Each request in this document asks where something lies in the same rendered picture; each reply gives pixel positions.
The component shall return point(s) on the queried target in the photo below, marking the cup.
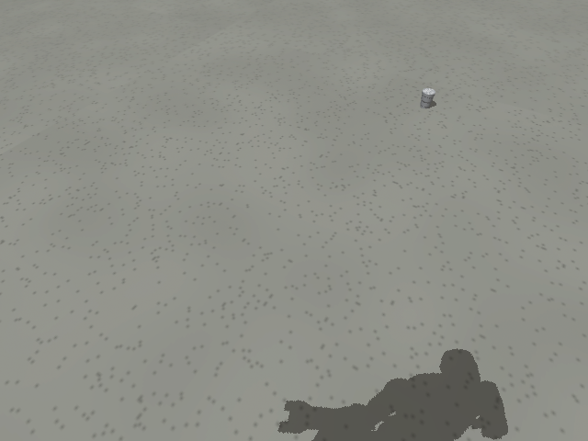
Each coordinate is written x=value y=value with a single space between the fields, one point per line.
x=427 y=97

